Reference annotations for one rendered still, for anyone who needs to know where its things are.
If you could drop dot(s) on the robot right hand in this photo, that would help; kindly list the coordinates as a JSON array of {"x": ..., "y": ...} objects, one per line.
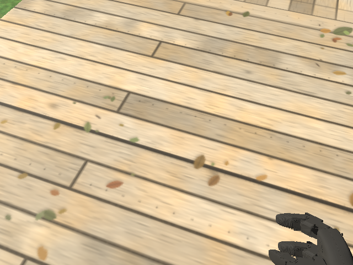
[{"x": 331, "y": 248}]

